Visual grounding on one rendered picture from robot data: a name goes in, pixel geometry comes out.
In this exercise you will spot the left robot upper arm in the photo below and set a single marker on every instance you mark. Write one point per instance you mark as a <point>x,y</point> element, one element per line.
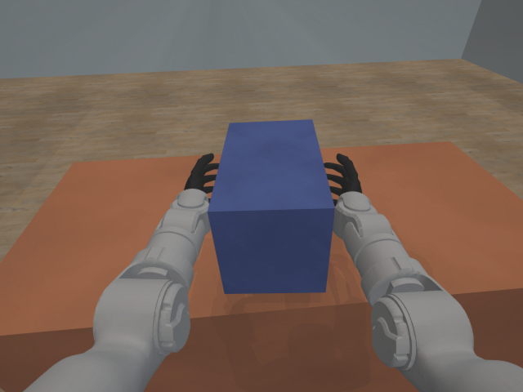
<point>138,323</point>

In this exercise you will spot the carton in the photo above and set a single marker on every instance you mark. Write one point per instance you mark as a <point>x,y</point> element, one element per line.
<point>271,211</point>

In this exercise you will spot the right robot hand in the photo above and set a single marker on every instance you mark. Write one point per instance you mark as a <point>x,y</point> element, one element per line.
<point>349,182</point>

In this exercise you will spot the robot left forearm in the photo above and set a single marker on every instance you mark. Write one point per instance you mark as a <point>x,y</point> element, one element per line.
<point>175,244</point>

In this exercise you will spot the pedestal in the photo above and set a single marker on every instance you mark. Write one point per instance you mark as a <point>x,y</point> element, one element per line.
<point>458,221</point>

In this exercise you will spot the right robot upper arm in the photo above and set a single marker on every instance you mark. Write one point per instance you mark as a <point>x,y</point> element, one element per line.
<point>427,337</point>

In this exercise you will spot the robot right forearm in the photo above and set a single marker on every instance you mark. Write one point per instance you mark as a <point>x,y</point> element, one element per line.
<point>383,263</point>

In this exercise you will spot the left robot hand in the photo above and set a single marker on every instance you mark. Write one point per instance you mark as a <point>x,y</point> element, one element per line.
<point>197,178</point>

